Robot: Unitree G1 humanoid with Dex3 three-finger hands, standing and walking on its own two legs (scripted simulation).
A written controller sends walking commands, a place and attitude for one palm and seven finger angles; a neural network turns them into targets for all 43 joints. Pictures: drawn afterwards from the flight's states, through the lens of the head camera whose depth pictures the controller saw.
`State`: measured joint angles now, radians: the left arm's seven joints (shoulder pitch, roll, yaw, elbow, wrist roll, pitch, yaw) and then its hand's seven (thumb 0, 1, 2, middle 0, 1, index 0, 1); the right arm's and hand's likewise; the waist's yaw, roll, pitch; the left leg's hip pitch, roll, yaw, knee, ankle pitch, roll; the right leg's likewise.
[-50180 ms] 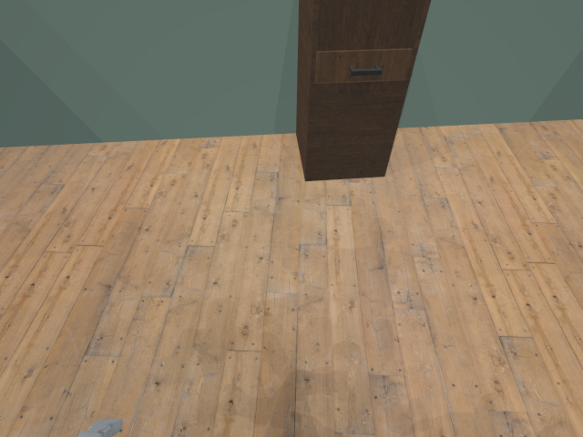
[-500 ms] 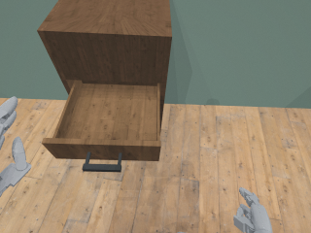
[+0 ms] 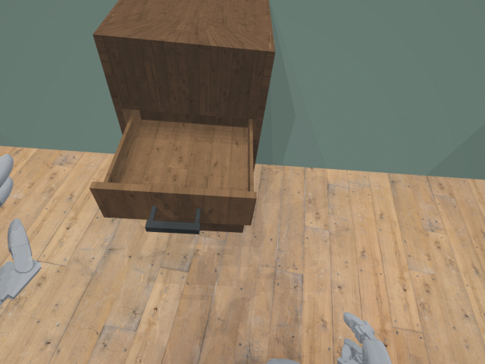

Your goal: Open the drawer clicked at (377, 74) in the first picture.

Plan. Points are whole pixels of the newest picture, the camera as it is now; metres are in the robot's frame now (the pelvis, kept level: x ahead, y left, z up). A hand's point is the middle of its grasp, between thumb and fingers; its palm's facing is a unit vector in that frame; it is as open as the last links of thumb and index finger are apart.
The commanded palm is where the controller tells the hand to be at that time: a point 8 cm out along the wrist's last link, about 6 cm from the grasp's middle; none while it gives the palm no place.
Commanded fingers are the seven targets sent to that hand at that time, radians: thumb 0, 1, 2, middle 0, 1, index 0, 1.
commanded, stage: stop stepping back and stand still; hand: left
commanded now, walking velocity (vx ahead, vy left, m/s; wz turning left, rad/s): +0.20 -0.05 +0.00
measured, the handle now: (174, 219) +0.45 +0.17 -0.15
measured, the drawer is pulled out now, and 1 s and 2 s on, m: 0.29 0.29 0.29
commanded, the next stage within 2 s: let the arm hang, fingers relaxed in 0.86 s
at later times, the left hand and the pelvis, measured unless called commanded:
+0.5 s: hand (62, 285) +0.17 +0.21 +0.16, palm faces +0.25 -0.85 -0.47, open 7.4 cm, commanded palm +0.10 +0.26 +0.18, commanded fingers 0.00 0.90 0.90 -0.20 -0.30 -0.20 -0.30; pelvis -0.03 -0.01 +0.01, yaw -2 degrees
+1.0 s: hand (58, 297) +0.17 +0.22 +0.13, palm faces +0.25 -0.85 -0.47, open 7.4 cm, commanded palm none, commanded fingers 0.00 0.90 0.90 -0.20 -0.30 -0.20 -0.30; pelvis -0.05 -0.01 +0.01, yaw -1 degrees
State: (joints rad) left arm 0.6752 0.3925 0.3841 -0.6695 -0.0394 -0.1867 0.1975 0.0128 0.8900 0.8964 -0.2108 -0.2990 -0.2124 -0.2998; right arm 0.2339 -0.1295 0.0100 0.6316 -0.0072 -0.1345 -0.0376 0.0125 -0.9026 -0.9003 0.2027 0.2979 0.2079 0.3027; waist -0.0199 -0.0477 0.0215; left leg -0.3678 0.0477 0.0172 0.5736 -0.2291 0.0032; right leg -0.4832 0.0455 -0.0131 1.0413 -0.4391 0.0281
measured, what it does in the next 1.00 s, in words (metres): steps on the spot: right foot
